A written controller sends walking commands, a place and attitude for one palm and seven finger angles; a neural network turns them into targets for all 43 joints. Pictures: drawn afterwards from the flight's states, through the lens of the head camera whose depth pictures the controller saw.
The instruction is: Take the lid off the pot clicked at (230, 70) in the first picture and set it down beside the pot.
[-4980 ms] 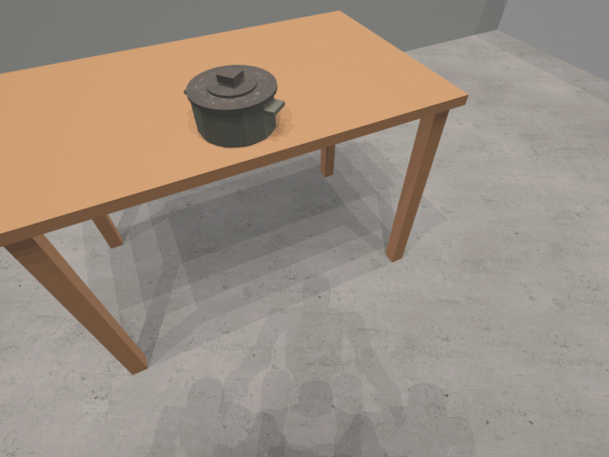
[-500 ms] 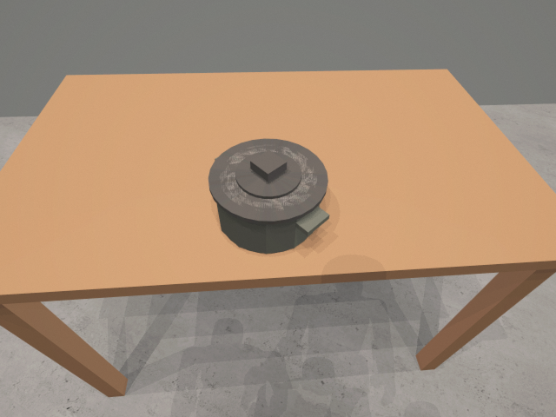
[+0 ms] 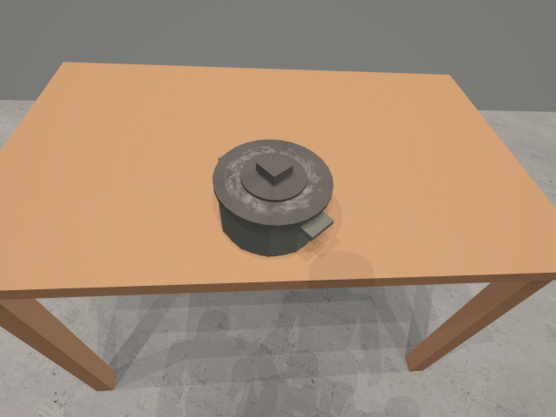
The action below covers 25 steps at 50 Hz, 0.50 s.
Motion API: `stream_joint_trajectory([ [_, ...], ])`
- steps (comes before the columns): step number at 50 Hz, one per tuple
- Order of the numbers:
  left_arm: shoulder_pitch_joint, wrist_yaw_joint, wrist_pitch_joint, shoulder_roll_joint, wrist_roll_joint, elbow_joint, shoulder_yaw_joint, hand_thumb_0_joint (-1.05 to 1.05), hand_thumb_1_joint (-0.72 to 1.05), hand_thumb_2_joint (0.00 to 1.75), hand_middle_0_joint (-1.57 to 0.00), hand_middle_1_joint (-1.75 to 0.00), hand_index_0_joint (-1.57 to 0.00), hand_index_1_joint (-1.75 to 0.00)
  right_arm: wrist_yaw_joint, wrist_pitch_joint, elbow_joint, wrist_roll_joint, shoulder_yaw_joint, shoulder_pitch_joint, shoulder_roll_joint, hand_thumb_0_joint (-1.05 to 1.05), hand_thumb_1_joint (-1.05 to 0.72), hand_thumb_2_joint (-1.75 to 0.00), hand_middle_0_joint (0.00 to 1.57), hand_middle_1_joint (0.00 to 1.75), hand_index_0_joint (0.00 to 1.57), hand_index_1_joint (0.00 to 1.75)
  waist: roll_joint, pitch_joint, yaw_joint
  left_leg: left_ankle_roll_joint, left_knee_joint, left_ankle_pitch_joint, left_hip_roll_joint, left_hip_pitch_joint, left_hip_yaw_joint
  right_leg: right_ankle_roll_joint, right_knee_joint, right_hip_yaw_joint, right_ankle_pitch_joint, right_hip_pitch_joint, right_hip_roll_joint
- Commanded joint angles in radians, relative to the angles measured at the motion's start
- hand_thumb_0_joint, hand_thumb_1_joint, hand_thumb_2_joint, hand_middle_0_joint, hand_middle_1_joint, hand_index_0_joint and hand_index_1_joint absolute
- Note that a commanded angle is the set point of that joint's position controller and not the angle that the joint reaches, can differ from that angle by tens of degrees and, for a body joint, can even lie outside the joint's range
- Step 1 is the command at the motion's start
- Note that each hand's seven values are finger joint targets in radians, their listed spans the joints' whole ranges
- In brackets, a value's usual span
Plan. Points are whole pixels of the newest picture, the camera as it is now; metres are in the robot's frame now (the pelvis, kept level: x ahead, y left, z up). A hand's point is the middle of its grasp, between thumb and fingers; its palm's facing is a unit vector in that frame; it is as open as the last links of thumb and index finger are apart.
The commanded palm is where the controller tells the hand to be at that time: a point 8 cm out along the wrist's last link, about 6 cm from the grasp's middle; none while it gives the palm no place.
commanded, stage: look again from close up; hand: left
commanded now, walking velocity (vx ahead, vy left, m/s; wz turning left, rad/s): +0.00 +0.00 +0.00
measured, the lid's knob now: (274, 167) +0.46 +0.05 +0.10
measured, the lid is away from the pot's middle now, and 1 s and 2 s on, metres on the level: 0.00 0.00 0.00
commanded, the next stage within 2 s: shuffle to correct the standing spot in 0.46 s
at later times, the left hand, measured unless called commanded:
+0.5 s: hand out of the picture -0.04 +0.17 -0.18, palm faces +0.04 -0.99 -0.15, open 7.4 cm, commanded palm none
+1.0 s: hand out of the picture -0.07 +0.15 -0.18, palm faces +0.10 -0.98 -0.16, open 7.4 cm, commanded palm none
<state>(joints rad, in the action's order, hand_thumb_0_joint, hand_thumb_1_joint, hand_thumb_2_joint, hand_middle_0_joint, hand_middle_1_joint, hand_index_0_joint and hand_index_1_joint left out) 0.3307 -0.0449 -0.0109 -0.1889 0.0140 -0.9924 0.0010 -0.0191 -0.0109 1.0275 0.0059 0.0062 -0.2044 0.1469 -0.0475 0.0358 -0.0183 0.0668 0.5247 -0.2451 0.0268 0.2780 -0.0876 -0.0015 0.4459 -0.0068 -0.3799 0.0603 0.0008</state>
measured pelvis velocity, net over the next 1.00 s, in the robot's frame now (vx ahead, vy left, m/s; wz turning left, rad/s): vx -0.02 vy -0.01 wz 0.08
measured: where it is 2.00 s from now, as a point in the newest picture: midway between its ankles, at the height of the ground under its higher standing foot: outside the picture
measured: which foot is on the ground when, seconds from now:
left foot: down 0.00-1.00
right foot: down 0.00-1.00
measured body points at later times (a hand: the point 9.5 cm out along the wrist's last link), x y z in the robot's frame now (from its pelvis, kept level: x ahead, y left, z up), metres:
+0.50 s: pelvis -0.01 +0.01 +0.00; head +0.00 +0.03 +0.45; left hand -0.04 +0.23 -0.16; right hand +0.01 -0.22 -0.14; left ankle +0.02 +0.08 -0.73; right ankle -0.09 -0.12 -0.73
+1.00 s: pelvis -0.02 -0.01 +0.00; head +0.01 +0.02 +0.45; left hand -0.08 +0.21 -0.16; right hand +0.01 -0.23 -0.14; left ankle +0.02 +0.08 -0.73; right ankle -0.09 -0.12 -0.73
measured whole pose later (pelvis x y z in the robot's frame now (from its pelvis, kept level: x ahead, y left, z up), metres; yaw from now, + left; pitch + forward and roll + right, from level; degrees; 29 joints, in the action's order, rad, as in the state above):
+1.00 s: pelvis -0.02 -0.01 +0.00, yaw +5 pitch +1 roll +0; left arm 0.38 -0.04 0.00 -0.16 0.02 -1.07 0.00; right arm -0.02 0.01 1.09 0.01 -0.04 -0.26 0.13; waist -0.05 0.03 0.00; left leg 0.06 0.46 -0.16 0.06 0.32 -0.01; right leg 0.00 0.41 -0.09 -0.34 0.09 -0.01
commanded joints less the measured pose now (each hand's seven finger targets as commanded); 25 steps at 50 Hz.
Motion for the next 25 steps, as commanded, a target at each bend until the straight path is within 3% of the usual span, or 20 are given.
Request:
stream_joint_trajectory([
  [1,0.087,-0.005,-0.011,-0.093,0.003,0.020,-0.013,0.00,0.90,0.90,-0.20,-0.30,-0.20,-0.30,-0.003,-0.021,-0.038,-0.006,-0.030,-0.036,0.124,0.00,-0.90,-0.90,0.20,0.30,0.20,0.30,0.026,-0.008,0.003,0.002,-0.088,0.277,-0.145,-0.133,0.163,0.030,-0.080,0.051,0.255,0.120,-0.091],
  [4,0.091,-0.004,-0.008,-0.085,0.004,0.011,-0.010,0.00,0.90,0.90,-0.20,-0.30,-0.20,-0.30,-0.002,-0.017,-0.034,-0.005,-0.030,-0.037,0.126,0.00,-0.90,-0.90,0.20,0.30,0.20,0.30,0.041,0.019,0.007,0.000,-0.118,0.173,-0.141,-0.114,0.171,0.033,-0.093,0.058,0.192,0.136,-0.093],
  [11,0.099,-0.001,-0.011,-0.087,0.003,-0.011,-0.007,0.00,0.90,0.90,-0.20,-0.30,-0.20,-0.30,0.000,-0.021,-0.016,-0.007,-0.029,-0.058,0.122,0.00,-0.90,-0.90,0.20,0.30,0.20,0.30,0.027,0.007,0.003,0.003,-0.132,0.175,-0.143,-0.124,0.174,0.032,-0.103,0.047,0.201,0.121,-0.098],
  [15,0.107,-0.002,-0.009,-0.073,0.005,-0.025,-0.004,0.00,0.90,0.90,-0.20,-0.30,-0.20,-0.30,0.000,-0.019,-0.006,-0.006,-0.029,-0.064,0.119,0.00,-0.90,-0.90,0.20,0.30,0.20,0.30,0.065,0.024,0.005,0.003,-0.162,0.123,-0.145,-0.120,0.181,0.033,-0.106,0.047,0.167,0.138,-0.099],
  [16,0.109,-0.001,-0.010,-0.079,0.004,-0.026,-0.006,0.00,0.90,0.90,-0.20,-0.30,-0.20,-0.30,0.000,-0.022,-0.006,-0.008,-0.030,-0.066,0.116,0.00,-0.90,-0.90,0.20,0.30,0.20,0.30,0.032,0.015,0.001,0.005,-0.152,0.147,-0.148,-0.119,0.182,0.031,-0.109,0.043,0.188,0.122,-0.096],
  [21,0.111,-0.001,-0.011,-0.070,0.004,-0.040,-0.004,0.00,0.90,0.90,-0.20,-0.30,-0.20,-0.30,-0.002,-0.023,0.004,-0.008,-0.031,-0.079,0.111,0.00,-0.90,-0.90,0.20,0.30,0.20,0.30,0.020,0.013,0.003,0.005,-0.152,0.164,-0.147,-0.127,0.177,0.032,-0.111,0.041,0.200,0.123,-0.100],
  [25,0.114,-0.002,-0.009,-0.059,0.005,-0.050,-0.003,0.00,0.90,0.90,-0.20,-0.30,-0.20,-0.30,-0.002,-0.019,0.009,-0.006,-0.032,-0.082,0.111,0.00,-0.90,-0.90,0.20,0.30,0.20,0.30,0.055,0.036,0.007,0.001,-0.176,0.105,-0.147,-0.119,0.183,0.031,-0.113,0.044,0.161,0.144,-0.099],
])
